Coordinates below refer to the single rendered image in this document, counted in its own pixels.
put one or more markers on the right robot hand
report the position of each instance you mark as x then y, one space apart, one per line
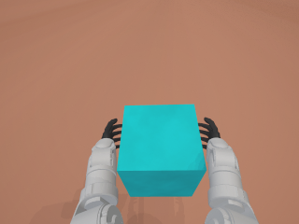
211 133

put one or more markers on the robot right forearm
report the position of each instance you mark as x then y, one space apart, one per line
225 184

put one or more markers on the carton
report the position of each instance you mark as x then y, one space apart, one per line
161 152

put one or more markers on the robot left forearm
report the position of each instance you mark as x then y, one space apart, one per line
100 184

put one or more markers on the left robot hand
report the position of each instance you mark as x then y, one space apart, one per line
108 133

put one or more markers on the right robot upper arm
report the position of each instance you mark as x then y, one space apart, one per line
224 215

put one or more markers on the left robot upper arm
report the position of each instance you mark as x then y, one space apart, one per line
106 213

